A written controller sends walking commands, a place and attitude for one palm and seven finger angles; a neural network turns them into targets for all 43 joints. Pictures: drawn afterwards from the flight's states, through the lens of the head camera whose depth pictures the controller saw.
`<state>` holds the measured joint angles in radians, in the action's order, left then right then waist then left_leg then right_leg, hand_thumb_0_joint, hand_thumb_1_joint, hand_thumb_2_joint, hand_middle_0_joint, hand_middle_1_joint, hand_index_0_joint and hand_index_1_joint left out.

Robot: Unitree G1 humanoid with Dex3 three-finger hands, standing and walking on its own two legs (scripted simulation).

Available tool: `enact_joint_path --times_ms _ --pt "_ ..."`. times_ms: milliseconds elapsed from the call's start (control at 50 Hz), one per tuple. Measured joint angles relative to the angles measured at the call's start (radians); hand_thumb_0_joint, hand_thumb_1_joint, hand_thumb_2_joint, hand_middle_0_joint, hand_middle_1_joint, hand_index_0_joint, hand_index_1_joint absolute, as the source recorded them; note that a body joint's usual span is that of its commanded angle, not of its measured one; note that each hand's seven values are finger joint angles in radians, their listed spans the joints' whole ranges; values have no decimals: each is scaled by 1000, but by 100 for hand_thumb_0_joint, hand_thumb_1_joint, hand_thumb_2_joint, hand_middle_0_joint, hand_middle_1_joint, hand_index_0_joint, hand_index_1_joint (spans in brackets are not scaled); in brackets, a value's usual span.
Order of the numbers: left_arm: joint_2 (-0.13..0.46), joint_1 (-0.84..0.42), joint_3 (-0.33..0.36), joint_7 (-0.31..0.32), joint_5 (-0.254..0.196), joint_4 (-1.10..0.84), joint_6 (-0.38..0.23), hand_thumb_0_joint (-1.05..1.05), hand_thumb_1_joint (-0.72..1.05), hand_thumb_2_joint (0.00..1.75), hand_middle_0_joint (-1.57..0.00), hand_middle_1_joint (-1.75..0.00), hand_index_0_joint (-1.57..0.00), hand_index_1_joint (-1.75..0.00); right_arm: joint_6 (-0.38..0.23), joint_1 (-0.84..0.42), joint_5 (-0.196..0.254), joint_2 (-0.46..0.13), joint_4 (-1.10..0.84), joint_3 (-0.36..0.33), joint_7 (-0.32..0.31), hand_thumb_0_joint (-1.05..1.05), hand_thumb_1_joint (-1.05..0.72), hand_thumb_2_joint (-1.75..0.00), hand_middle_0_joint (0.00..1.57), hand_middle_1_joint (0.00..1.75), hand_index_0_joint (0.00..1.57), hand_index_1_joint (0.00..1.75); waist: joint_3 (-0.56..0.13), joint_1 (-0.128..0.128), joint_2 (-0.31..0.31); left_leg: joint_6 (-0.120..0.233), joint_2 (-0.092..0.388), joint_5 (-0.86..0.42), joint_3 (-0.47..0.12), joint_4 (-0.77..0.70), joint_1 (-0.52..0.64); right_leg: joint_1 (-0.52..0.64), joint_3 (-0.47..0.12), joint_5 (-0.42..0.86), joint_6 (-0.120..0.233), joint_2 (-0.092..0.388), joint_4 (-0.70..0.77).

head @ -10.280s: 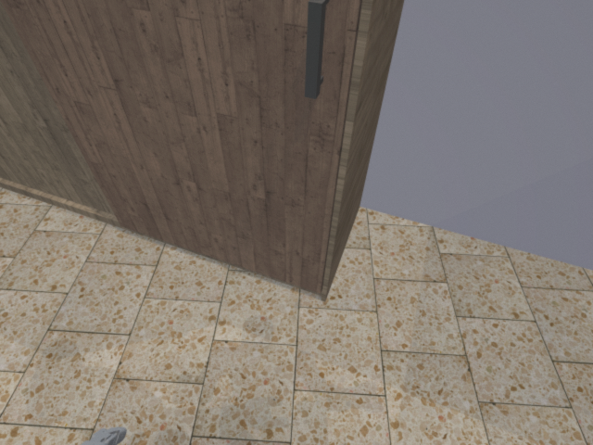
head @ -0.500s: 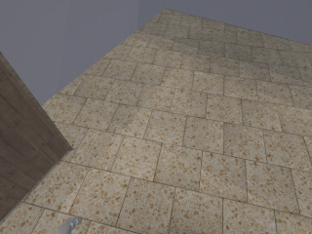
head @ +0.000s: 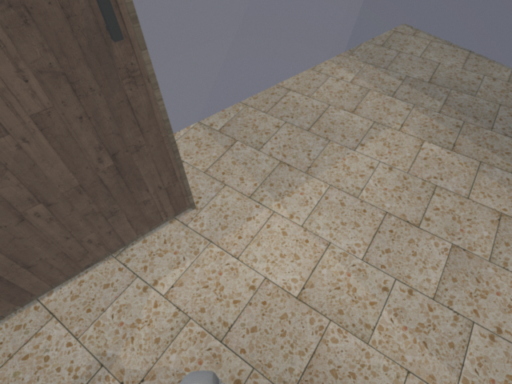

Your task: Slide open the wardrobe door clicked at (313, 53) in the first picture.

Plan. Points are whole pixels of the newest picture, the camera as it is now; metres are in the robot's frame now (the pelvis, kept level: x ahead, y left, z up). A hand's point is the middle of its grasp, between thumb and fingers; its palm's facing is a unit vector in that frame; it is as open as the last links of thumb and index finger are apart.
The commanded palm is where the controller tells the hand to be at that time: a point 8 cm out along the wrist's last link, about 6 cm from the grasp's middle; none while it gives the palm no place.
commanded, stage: turn to face it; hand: right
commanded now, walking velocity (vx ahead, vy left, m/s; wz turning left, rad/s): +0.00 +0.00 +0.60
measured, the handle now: out of the picture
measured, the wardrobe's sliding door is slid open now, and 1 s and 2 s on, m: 0.00 0.00 0.00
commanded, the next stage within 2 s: take the last steps up to it in 1.16 s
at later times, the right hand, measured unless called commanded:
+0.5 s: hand out of the picture +0.13 -0.14 -0.16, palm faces -0.24 +0.94 -0.24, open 7.3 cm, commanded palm none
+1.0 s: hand (345, 374) +0.17 -0.14 -0.17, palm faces -0.54 +0.81 -0.23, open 7.4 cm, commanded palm none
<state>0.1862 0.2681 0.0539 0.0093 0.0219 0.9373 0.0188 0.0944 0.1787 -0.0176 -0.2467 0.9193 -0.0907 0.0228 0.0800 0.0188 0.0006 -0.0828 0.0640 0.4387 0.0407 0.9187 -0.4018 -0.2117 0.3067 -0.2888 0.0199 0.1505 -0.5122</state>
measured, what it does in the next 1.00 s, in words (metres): steps on the spot, turning left: left foot, then right foot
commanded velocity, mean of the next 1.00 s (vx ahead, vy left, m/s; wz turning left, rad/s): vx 0.00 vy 0.00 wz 0.54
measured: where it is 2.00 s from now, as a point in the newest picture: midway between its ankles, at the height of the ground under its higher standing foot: outside the picture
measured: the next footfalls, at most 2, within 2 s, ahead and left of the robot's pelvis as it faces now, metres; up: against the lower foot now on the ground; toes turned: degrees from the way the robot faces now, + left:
left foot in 0.10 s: +0.02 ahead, +0.15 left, +0.00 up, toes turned +10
right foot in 0.60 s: +0.09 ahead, -0.08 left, +0.00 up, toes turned +18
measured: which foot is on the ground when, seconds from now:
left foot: up 0.00-0.08, down 0.10-0.60, up 0.62-1.00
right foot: down 0.00-0.10, up 0.12-0.58, down 0.60-1.00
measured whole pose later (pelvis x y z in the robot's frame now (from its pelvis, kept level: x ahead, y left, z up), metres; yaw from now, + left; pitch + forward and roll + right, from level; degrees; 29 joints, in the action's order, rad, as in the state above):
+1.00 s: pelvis -0.01 +0.00 +0.00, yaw +36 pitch +0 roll +2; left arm 0.19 0.26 0.05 0.01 0.02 0.93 0.02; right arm 0.09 0.20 -0.02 -0.24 0.94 -0.08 0.02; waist 0.07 0.02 0.00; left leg -0.07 0.06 0.45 0.04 0.89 -0.39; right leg -0.23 0.28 -0.27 0.01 0.15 -0.51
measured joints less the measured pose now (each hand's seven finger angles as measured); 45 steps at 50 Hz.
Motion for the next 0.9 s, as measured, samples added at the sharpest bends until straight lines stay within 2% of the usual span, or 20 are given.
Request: enact_joint_path --times_ms 60,100,120,160,200,240,320,420,520,580,600,620,640,680,720,760,820,900 --pt "23 16 13 -5 2 17 4 0 90 90 -21 -30 -20 -30 -15 -32 2 17 -16 10 -1 1 -91 -90 20 30 20 30 5 17 20 22 -13 -10 30 -141 53 -15 35 -24 -21 29 -49" --pt "39 36 20 -8 -2 23 8 0 90 90 -21 -30 -20 -30 -35 -42 3 20 -32 20 -1 1 -91 -90 20 30 20 30 -4 20 25 44 -20 -127 44 -306 119 -33 57 -56 -43 51 -113" --pt "51 39 23 -9 -4 26 15 0 90 90 -21 -30 -20 -30 -52 -49 0 26 -33 24 -6 1 -91 -90 20 30 20 30 -4 18 39 65 -32 -145 43 -321 122 -58 38 -100 -59 63 -178" --pt "72 33 27 -4 -7 31 42 1 90 90 -20 -30 -20 -30 -69 -57 4 40 -35 37 -16 1 -91 -90 20 30 20 30 -3 26 62 100 -50 -112 34 -290 110 -136 -78 -219 -81 39 -362" --pt "79 22 27 1 -6 31 59 1 91 90 -20 -30 -20 -30 -72 -52 8 49 -38 43 -26 1 -91 -90 20 30 20 30 -10 25 62 115 -57 -108 15 -310 120 -201 -156 -228 -92 5 -508" --pt "79 1 26 -1 -3 26 62 1 91 90 -20 -30 -20 -30 -71 -44 11 52 -36 45 -31 0 -91 -90 20 30 20 30 -13 20 54 116 -67 -137 -11 -356 138 -244 -201 -171 -104 -12 -579" --pt "70 -41 20 -4 -2 0 50 1 91 90 -20 -30 -19 -30 -72 -28 12 50 -25 50 -30 0 -91 -90 20 30 20 30 -14 15 38 126 -87 -185 -54 -425 162 -281 -252 -94 -124 -23 -566" --pt "65 -88 15 -1 -4 -20 45 0 91 90 -20 -30 -20 -30 -70 -2 8 50 -15 51 -25 1 -91 -90 21 30 21 30 -14 -8 28 125 -113 -206 -100 -444 163 -267 -280 -87 -131 -42 -475" --pt "55 -129 9 2 -13 -42 38 0 91 90 -20 -30 -20 -30 -56 30 2 39 -4 42 -25 1 -91 -90 21 30 21 30 -15 -39 7 107 -133 -209 -155 -425 140 -192 -280 -122 -115 -86 -300" --pt "44 -140 1 6 -20 -60 22 0 91 90 -20 -30 -20 -30 -44 46 4 21 5 33 -28 1 -91 -90 21 30 21 30 -20 -49 -15 85 -146 -200 -189 -390 112 -110 -270 -63 -99 -115 -122" --pt "38 -139 -3 8 -20 -65 13 0 91 90 -20 -30 -20 -30 -38 50 8 12 6 28 -29 1 -91 -90 21 30 21 30 -22 -49 -27 76 -150 -191 -201 -364 96 -86 -261 -3 -70 -121 -62" --pt "29 -139 -8 8 -17 -67 7 0 91 90 -20 -30 -20 -30 -31 49 12 1 10 22 -29 1 -91 -90 21 30 21 30 -18 -52 -46 73 -151 -129 -212 -307 72 -83 -244 19 -36 -125 -59" --pt "24 -137 -14 6 -15 -73 6 0 91 90 -20 -30 -20 -30 -25 49 12 -7 13 17 -28 1 -91 -90 21 30 20 30 -14 -56 -54 67 -152 -52 -197 -217 41 -81 -229 17 -13 -119 -67" --pt "15 -126 -23 5 -9 -77 7 0 90 90 -20 -30 -20 -30 -17 56 4 -17 17 7 -22 1 -91 -90 20 30 20 30 -14 -57 -55 49 -147 11 -150 -11 -26 -63 -201 6 9 -99 -57" --pt "6 -112 -28 7 -6 -76 9 0 90 90 -21 -30 -20 -30 -13 63 -3 -27 20 -3 -11 1 -91 -90 20 30 20 30 -16 -57 -56 35 -124 -11 -116 151 -73 -38 -176 14 11 -84 -24" --pt "0 -98 -30 9 -5 -72 8 0 90 90 -21 -30 -20 -30 -13 69 -4 -34 20 -10 -3 1 -91 -90 20 30 20 30 -19 -56 -54 22 -96 -47 -97 244 -97 -21 -152 27 11 -73 6" --pt "-5 -76 -27 9 -5 -62 2 0 90 90 -21 -30 -20 -30 -9 74 -3 -33 21 -13 -1 1 -91 -90 20 30 20 30 -22 -50 -41 6 -59 -67 -81 266 -95 -7 -118 35 14 -56 27" --pt "-8 -46 -19 6 -5 -41 -1 0 90 90 -21 -30 -20 -30 -2 62 -1 -22 22 -9 -1 1 -91 -90 20 30 20 30 -21 -33 -24 -1 -21 -46 -55 174 -60 -3 -75 33 11 -36 31"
